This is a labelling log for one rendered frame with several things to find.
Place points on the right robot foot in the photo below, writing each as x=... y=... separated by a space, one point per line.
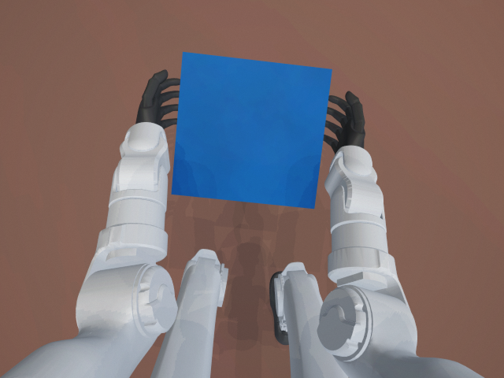
x=281 y=336

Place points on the robot right thigh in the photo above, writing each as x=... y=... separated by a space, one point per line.
x=298 y=302

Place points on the right robot hand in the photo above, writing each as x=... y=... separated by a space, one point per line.
x=352 y=132

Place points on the robot left upper arm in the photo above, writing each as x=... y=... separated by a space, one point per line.
x=120 y=313

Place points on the robot left forearm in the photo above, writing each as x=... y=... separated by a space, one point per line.
x=135 y=228

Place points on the left robot hand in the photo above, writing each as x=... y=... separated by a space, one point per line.
x=150 y=109

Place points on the carton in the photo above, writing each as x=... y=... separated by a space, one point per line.
x=250 y=131

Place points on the robot right upper arm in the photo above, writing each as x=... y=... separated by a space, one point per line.
x=373 y=335

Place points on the robot right forearm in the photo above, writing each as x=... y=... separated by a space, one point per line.
x=359 y=254

